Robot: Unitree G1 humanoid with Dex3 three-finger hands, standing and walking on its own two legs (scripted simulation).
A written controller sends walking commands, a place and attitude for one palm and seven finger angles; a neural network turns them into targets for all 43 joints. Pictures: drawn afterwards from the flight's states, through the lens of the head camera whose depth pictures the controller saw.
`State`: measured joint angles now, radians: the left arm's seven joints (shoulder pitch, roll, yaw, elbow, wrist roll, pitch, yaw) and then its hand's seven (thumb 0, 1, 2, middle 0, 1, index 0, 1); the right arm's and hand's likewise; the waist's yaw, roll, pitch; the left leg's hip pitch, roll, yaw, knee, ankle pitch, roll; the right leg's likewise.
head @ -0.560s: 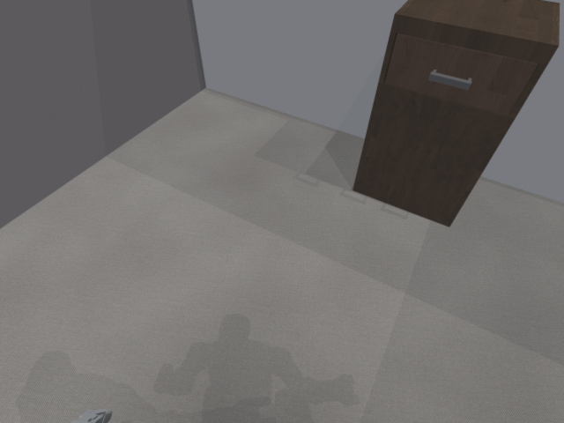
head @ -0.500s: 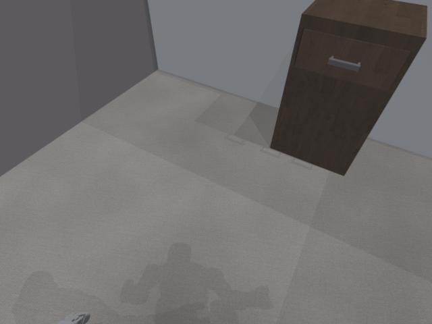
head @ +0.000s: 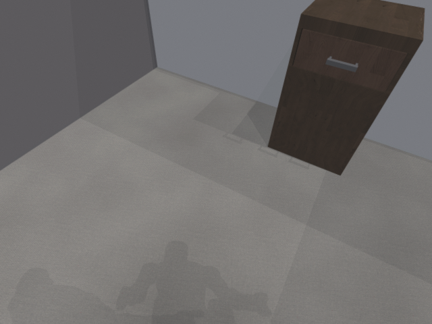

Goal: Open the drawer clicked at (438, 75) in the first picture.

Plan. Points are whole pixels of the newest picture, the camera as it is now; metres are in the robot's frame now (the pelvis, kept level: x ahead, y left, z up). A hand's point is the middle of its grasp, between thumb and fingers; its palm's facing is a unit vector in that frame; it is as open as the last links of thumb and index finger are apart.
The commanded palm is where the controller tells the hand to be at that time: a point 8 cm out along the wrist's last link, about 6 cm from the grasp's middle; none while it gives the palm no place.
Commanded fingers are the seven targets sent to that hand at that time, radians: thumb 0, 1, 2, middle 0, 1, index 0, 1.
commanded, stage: stand and wait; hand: left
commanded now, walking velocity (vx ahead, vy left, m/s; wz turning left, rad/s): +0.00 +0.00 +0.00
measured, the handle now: (342, 63) +1.22 -0.51 -0.09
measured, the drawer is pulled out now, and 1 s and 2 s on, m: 0.00 0.00 0.00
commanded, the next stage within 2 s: look at it before walking up in 0.26 s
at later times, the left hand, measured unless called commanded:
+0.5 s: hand out of the picture +0.07 +0.25 -0.15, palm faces -0.02 -0.94 -0.33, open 7.4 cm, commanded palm none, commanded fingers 0.00 0.90 0.90 -0.20 -0.30 -0.20 -0.30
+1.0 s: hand out of the picture +0.07 +0.25 -0.15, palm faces -0.02 -0.94 -0.33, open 7.4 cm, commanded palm none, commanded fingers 0.00 0.90 0.90 -0.20 -0.30 -0.20 -0.30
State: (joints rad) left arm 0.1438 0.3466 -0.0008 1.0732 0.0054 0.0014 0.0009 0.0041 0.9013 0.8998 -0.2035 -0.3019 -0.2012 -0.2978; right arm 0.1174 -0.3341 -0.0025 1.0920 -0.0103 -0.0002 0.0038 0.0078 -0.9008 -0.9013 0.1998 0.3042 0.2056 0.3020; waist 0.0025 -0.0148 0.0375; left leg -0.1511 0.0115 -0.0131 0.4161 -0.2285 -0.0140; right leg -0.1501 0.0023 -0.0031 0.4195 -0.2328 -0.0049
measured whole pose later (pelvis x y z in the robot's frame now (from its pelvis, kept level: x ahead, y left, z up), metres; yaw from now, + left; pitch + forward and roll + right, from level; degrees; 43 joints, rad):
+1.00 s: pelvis +0.00 +0.00 +0.00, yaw +0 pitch -2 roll +0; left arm 0.13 0.35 0.00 1.10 0.01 0.00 0.00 0.00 0.90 0.90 -0.20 -0.30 -0.20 -0.30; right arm 0.10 -0.34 0.00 1.12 -0.01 -0.01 0.01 0.01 -0.90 -0.90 0.20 0.30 0.21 0.30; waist 0.00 -0.01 0.04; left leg -0.14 0.02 -0.02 0.37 -0.20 -0.02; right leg -0.14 0.01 -0.01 0.37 -0.21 -0.01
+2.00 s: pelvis +0.12 -0.02 -0.01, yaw -31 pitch +1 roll -1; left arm 0.12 0.27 0.09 0.91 0.03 0.05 -0.06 0.01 0.91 0.90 -0.19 -0.30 -0.19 -0.30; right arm 0.42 -0.16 -0.02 1.03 -0.03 -0.06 -0.02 0.01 -0.90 -0.90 0.20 0.30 0.20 0.30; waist -0.03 -0.03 0.07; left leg 0.05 0.10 0.27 0.34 -0.39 -0.03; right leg -0.62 -0.07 -0.09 0.88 -0.18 0.02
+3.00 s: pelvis +0.40 -0.27 -0.02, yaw -60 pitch -1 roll +0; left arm 0.14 0.20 0.08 0.95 0.03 0.01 -0.03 0.00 0.91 0.90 -0.20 -0.30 -0.19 -0.30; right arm 0.38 -0.16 -0.06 1.06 -0.02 -0.02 -0.01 0.00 -0.91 -0.90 0.20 0.30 0.20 0.30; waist -0.04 -0.01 0.10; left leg -0.06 0.20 0.38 0.64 -0.48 -0.07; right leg -0.43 -0.04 -0.16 0.63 -0.13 -0.02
